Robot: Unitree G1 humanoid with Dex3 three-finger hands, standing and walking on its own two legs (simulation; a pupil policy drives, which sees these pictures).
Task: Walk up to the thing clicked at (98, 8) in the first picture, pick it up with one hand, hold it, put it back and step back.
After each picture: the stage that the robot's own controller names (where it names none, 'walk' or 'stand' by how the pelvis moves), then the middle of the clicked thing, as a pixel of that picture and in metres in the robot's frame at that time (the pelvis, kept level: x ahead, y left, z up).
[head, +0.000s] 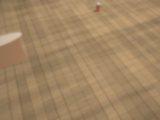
stand; (98, 7) +2.22 -0.25 -0.72
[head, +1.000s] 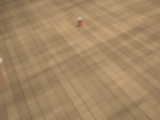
walk; (79, 22) +2.08 +0.15 -0.69
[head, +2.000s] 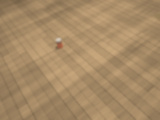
walk; (59, 43) +1.44 +0.40 -0.71
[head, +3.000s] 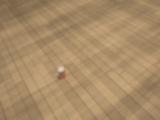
walk; (62, 72) +1.02 +0.32 -0.72
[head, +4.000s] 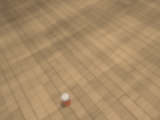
walk; (66, 99) +0.65 +0.23 -0.71
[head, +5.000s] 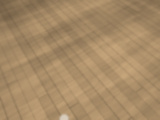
stand; out of the picture +0.43 +0.18 -0.70
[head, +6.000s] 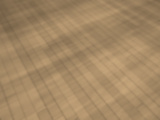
stand; out of the picture +0.38 +0.16 -0.72
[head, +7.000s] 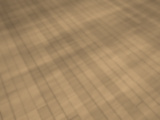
stand; out of the picture +0.39 +0.16 -0.72
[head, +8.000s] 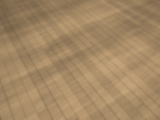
stand; out of the picture +0.37 +0.17 -0.73
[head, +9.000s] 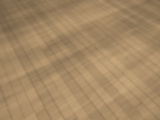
stand; out of the picture +0.37 +0.18 -0.73
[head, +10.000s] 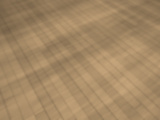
stand; out of the picture +0.36 +0.19 -0.73
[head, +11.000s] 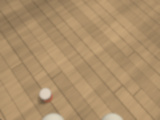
go down; (46, 95) +0.40 +0.20 -0.53
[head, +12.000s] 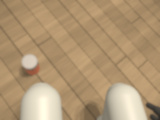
go down; (31, 65) +0.44 +0.24 -0.31
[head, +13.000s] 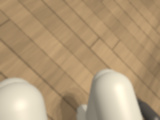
close in; out of the picture +0.42 +0.27 -0.24
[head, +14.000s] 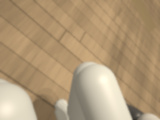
close; out of the picture +0.41 +0.29 -0.22
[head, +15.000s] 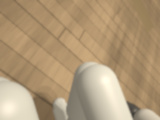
lift; out of the picture +0.40 +0.29 -0.22
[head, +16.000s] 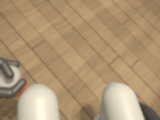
lift; (13, 82) +0.32 +0.24 -0.09
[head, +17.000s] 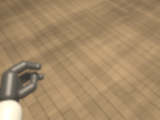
close; out of the picture +0.32 +0.11 -0.67
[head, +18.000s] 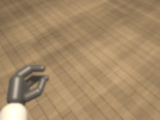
hold; out of the picture +0.30 +0.14 -0.71
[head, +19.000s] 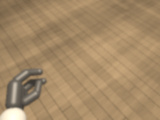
stand; out of the picture +0.32 +0.13 -0.70
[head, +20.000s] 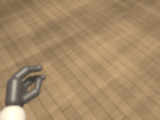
stand; out of the picture +0.31 +0.13 -0.70
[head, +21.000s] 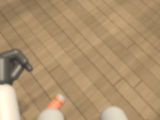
crouch; (55, 104) +0.34 +0.14 -0.52
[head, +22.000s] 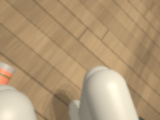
lower; out of the picture +0.35 +0.19 -0.26
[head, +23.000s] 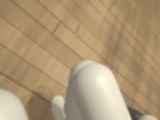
lower; out of the picture +0.34 +0.19 -0.24
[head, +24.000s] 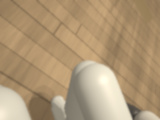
lower; out of the picture +0.34 +0.19 -0.25
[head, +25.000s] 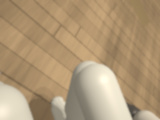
lower; out of the picture +0.34 +0.17 -0.25
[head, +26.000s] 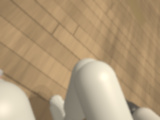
lower; out of the picture +0.34 +0.15 -0.24
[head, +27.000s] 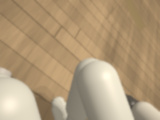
open; out of the picture +0.33 +0.13 -0.23
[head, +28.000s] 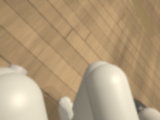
stand; (10, 84) +0.32 +0.12 -0.24
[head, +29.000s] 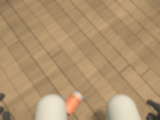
walk; (72, 102) +0.30 +0.06 -0.46
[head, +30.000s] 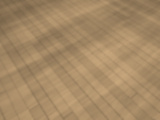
stand; out of the picture +0.22 +0.02 -0.69
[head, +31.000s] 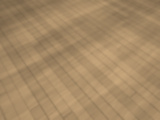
stand; out of the picture +0.23 +0.03 -0.69
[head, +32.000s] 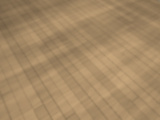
stand; out of the picture +0.22 +0.01 -0.73
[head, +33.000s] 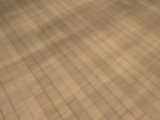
walk; out of the picture +0.26 -0.03 -0.72
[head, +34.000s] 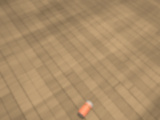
walk; (85, 108) +0.48 -0.06 -0.74
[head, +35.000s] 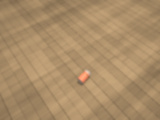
stand; (84, 76) +0.82 +0.06 -0.72
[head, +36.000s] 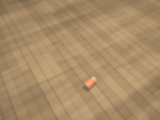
stand; (90, 83) +0.82 -0.04 -0.74
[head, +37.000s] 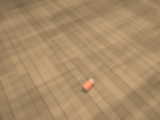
stand; (88, 85) +0.84 -0.02 -0.75
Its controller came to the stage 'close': yes
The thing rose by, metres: 0.24
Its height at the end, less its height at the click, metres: -0.02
